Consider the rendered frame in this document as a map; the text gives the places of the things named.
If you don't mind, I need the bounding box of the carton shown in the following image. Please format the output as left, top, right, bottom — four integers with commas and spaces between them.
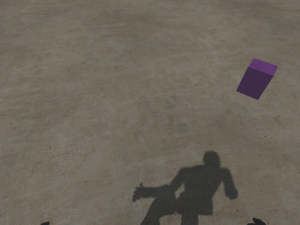
236, 58, 278, 100

